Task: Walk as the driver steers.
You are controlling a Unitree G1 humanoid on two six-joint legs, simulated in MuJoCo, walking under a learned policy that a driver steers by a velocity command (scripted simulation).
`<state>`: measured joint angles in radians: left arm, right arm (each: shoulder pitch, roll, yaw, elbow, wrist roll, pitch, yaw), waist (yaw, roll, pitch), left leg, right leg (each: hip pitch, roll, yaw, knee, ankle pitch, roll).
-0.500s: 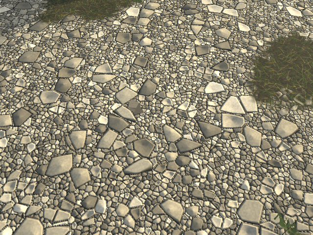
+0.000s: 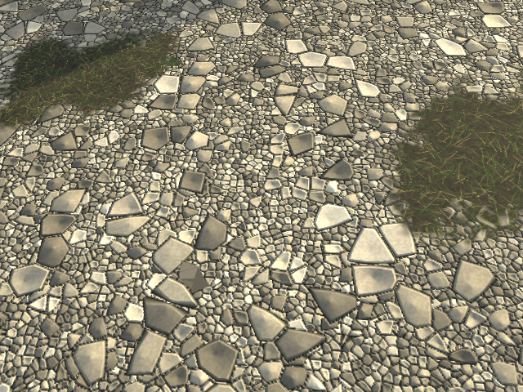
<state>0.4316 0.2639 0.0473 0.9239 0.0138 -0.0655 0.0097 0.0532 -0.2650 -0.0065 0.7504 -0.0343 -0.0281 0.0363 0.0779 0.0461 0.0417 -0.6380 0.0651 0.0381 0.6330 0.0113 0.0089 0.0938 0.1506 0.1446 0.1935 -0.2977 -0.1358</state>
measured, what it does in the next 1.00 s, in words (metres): walks ahead, turning left: left foot, then right foot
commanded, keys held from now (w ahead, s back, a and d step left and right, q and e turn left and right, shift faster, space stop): w+q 0.78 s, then w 0.14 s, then w+e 0.08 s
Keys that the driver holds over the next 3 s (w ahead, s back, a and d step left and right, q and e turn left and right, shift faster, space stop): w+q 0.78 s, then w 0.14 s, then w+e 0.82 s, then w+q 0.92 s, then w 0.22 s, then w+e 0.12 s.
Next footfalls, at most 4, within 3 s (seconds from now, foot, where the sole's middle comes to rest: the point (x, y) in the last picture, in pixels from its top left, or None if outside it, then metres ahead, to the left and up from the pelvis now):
0.08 left None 0.24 0.10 -0.77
0.62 right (315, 357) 0.54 -0.03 -0.77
1.12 left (204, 306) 0.67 0.28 -0.77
1.64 right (257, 212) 0.99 0.16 -0.77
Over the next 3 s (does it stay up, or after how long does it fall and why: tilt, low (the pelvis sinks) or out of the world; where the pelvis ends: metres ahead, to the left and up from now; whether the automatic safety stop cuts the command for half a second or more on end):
stays up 1.56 0.36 0.01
